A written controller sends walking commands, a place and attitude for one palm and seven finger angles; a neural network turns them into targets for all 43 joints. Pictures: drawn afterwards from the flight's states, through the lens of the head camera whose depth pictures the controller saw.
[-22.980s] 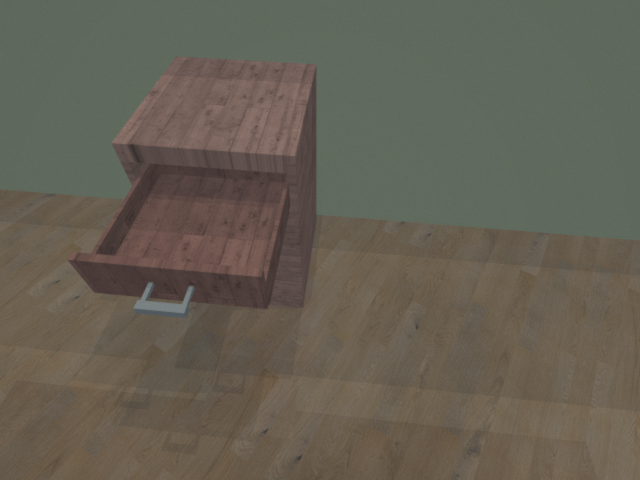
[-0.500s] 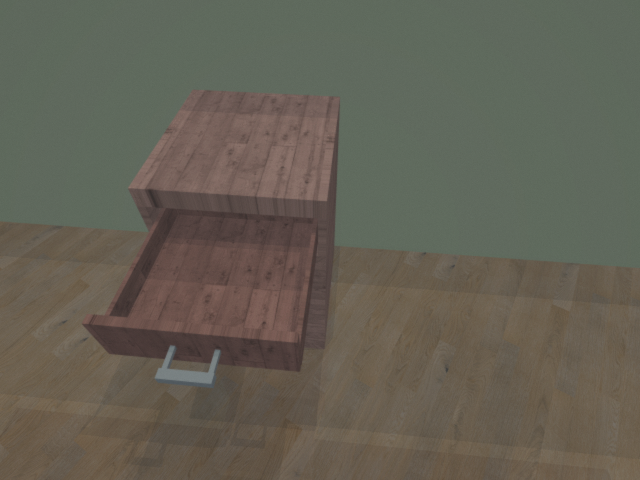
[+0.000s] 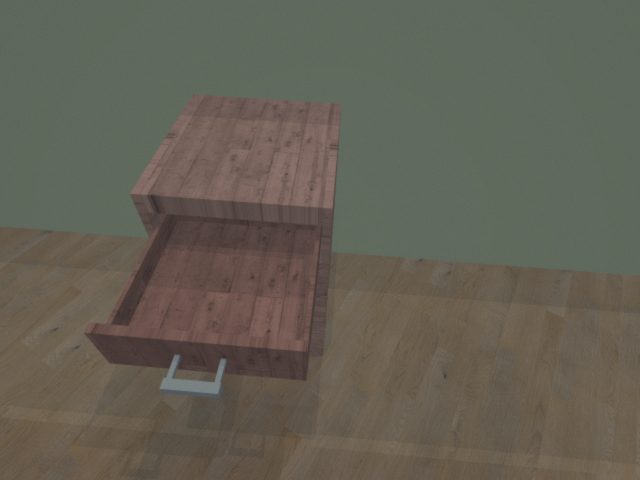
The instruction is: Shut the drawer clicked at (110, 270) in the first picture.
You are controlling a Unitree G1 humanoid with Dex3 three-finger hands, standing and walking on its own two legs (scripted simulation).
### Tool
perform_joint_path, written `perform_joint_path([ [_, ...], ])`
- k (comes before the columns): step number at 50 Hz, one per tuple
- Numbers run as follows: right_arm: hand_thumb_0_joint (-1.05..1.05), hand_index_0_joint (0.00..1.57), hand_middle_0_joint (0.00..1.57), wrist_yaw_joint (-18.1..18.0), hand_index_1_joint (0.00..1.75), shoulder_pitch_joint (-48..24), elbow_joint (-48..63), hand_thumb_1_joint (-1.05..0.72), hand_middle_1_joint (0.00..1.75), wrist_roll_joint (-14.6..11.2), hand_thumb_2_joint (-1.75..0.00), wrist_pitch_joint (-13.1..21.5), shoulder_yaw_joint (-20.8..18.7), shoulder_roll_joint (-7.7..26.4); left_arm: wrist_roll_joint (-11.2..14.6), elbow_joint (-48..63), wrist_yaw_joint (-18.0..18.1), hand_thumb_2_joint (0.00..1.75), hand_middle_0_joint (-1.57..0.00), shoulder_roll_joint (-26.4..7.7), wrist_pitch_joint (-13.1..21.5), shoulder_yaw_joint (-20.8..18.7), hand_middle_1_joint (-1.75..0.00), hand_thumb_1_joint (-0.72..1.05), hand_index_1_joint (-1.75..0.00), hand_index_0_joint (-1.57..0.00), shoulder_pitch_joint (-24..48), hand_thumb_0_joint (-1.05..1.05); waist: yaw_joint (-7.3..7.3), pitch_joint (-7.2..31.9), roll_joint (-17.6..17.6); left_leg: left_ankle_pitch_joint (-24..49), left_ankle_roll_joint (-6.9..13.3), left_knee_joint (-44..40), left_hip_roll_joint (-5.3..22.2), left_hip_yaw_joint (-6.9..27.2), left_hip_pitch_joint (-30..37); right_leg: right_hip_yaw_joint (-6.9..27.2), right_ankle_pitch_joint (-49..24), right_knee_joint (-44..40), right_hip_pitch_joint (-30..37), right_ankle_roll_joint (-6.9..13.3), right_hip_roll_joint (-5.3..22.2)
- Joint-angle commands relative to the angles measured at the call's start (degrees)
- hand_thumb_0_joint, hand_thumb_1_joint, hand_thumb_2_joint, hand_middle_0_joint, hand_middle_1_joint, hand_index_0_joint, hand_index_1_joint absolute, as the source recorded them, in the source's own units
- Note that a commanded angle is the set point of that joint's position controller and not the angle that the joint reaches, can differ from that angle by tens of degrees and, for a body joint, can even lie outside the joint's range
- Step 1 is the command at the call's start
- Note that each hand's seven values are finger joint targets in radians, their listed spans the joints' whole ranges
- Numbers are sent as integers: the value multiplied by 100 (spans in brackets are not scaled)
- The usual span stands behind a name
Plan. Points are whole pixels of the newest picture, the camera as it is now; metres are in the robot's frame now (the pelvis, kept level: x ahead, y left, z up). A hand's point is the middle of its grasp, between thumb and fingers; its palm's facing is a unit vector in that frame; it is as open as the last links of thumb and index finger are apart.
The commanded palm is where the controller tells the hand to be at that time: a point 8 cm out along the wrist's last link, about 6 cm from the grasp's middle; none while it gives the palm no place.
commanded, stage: look again from close up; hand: left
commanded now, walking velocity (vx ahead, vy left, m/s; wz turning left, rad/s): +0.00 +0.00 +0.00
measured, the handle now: (195, 375) +0.32 +0.24 -0.20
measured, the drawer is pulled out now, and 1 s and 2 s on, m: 0.30 0.30 0.30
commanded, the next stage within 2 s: raise the hand and make a fist in 0.06 s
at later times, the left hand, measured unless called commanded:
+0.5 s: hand (224, 442) +0.17 +0.13 -0.02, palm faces -0.08 -0.99 +0.08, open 6.4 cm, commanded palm +0.09 +0.22 -0.08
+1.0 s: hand (208, 469) +0.16 +0.16 -0.10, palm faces -0.06 -1.00 +0.03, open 3.9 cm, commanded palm +0.11 +0.23 -0.09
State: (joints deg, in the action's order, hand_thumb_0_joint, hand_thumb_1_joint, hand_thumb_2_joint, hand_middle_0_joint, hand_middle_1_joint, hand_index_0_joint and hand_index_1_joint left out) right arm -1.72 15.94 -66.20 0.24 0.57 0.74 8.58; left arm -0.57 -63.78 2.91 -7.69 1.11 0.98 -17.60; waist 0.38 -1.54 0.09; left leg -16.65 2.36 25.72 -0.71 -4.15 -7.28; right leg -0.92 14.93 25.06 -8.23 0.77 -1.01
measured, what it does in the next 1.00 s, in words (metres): lowers itself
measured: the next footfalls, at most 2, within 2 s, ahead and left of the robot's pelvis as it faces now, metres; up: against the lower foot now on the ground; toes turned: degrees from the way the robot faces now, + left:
none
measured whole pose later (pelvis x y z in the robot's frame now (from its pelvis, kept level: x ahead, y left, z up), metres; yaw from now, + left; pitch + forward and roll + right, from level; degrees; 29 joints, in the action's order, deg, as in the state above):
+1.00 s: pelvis -0.07 -0.03 -0.12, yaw +2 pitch +18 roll -2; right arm -3.1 13.2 -32.1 -2.7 10.6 0.9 10.6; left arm 17.1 -2.9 -19.5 -13.1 14.7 -9.6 -19.0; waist 1.8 8.3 2.4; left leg -31.5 0.7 74.8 1.5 -0.1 -61.0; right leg -6.7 30.0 72.4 -60.3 4.0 -0.9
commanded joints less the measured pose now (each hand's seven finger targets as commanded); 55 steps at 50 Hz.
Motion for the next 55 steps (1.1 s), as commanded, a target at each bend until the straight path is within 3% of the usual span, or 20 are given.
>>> perform_joint_path([
  [1,0,20,20,-30,30,396,124,-90,30,-9,-90,46,-88,602,-22,98,31,90,-20,-557,30,-81,-30,90,-30,-20,-483,0,-28,-286,70,1193,29,-546,737,673,-109,470,-1058,-382,-287,88,635],
  [7,0,20,20,-45,30,435,122,-90,30,-6,-90,52,-88,599,-26,55,30,90,-20,-497,3,-75,-30,90,-30,-20,-516,0,-37,-368,40,1258,54,-614,757,706,-106,418,-972,-352,-330,62,619],
  [8,0,20,20,-2,30,-25,614,-90,30,-15,-90,151,-73,676,-100,-49,205,90,-20,-671,144,-72,-30,90,-30,-20,-685,0,-147,-550,-107,2700,-125,490,800,509,-607,589,-3052,-148,-544,-4,881],
  [9,0,20,20,-207,30,168,2660,-90,30,-255,-90,962,-278,1733,1121,8871,95,90,-22,-1703,1253,-501,-32,90,-32,-22,3408,0,526,2420,1064,3301,-261,-156,292,751,977,58,-2248,405,-72,65,312],
  [10,0,20,20,-329,30,-414,2311,-90,30,-200,-90,1503,-61,1119,649,7319,279,90,-24,-1173,822,-370,-34,90,-34,-24,1196,0,36,2195,1653,4165,-309,-340,610,639,1328,-33,-603,829,-524,173,151],
  [11,0,20,20,-319,30,-283,1926,-90,30,-195,-90,1722,-194,1147,781,6891,526,90,-26,-653,534,-42,-37,90,-37,-26,927,0,314,1771,1354,3551,-488,-399,571,679,823,-222,47,1020,-1078,40,106],
  [12,0,20,20,-226,30,-153,1866,-90,30,-236,-90,1710,-197,910,785,5530,479,90,-28,452,24,491,-39,90,-39,-28,-664,0,249,840,584,2660,-457,-486,568,842,177,-326,408,1087,-1549,6,153],
  [16,0,20,20,-133,30,-310,2940,-90,30,-104,-90,1951,-337,1379,853,5977,-7,90,-36,188,922,318,-47,90,-47,-36,-131,0,397,41,-686,178,-221,599,163,913,-1585,-461,349,747,-2083,63,126],
  [19,0,20,20,38,30,-560,3490,-90,30,-49,-90,1962,-479,1276,1044,5238,-735,90,-42,578,1988,228,-54,90,-54,-42,-1441,0,-28,363,-2203,-251,-256,1479,161,815,-2707,-644,1042,1647,-2950,73,43],
  [20,0,20,20,116,30,-661,3694,-90,30,-40,-90,1964,-539,1271,1156,5340,-1058,90,-44,410,2383,-13,-56,90,-56,-44,-1855,0,-206,629,-2100,-195,-291,1719,91,677,-2938,-591,1019,1869,-2948,112,32],
  [23,0,20,20,399,30,-1027,4196,-90,30,-1,-90,1841,-644,1336,1126,5556,-1852,90,-50,-553,3415,-790,-62,90,-62,-50,-1776,0,-368,1107,-63,104,-462,2453,-100,420,-3252,-453,487,2757,-3223,297,88],
  [26,0,20,20,397,30,-1129,4565,-90,30,-67,-90,1455,-633,1211,863,5735,-1729,90,-56,-893,3296,-1135,-69,90,-69,-56,-1714,0,-589,1350,191,-315,-399,2742,-138,386,-3997,-315,596,3392,-3524,309,60],
  [30,0,20,20,252,30,-1073,4989,-90,30,-64,-90,1337,-562,1129,1156,7744,-1286,90,-64,-991,3516,-1127,-78,90,-78,-64,-85,0,-334,2162,844,-1100,-166,3246,-45,587,-4219,121,1398,3486,-4018,278,76],
  [35,0,20,20,-39,30,-665,4618,-90,30,-65,-90,1538,-412,1113,1401,8766,-1617,90,-74,-975,4139,-706,-88,90,-88,-74,427,0,293,2483,674,-949,-2,4092,113,697,-4506,512,1737,3335,-4416,194,14],
  [38,0,20,20,-124,30,-639,4381,-90,30,-144,-90,1692,-322,1277,1483,7806,-2315,90,-80,-894,3718,-267,-95,90,-95,-80,420,0,604,1960,285,-1341,45,4326,132,746,-4984,549,2193,3124,-4599,113,31],
  [41,0,20,20,-218,30,-695,4335,-90,30,-327,-90,1650,-329,1337,1561,6310,-2781,90,-86,-1164,2602,-743,-101,90,-101,-86,-211,0,394,1868,-453,-1480,58,4314,95,681,-5506,681,2639,2833,-4223,32,96],
  [44,0,20,20,-267,30,-1002,4678,-90,30,-391,-90,1478,-342,1299,1863,6747,-2790,90,-92,-1602,1677,-1556,-108,90,-108,-92,-329,0,-123,2694,-544,-1062,46,4161,-44,560,-5481,853,2381,2769,-3175,-43,280],
  [48,0,20,20,-185,30,-1031,4598,-90,30,-309,-90,1369,-412,869,2124,7679,-1915,90,-100,-1523,1838,-2336,-117,90,-117,-100,-964,0,-537,3170,-153,-50,-86,4016,17,605,-5072,674,573,3169,-2519,-20,264],
  [51,0,20,20,-83,30,-916,4339,-90,30,-220,-90,1389,-493,754,1805,7715,-1558,90,-106,-1220,2504,-1975,-123,90,-123,-106,-1337,0,-436,2882,-141,300,-103,3861,89,617,-4930,305,-74,3518,-2984,41,120],
  [55,0,20,20,-10,30,-906,4140,-90,30,-196,-90,1469,-542,970,1485,7086,-1889,90,-114,-968,3173,-1228,-132,90,-132,-114,-1076,0,144,1958,41,-434,-67,4033,76,661,-5183,206,1083,3468,-4154,48,108],
])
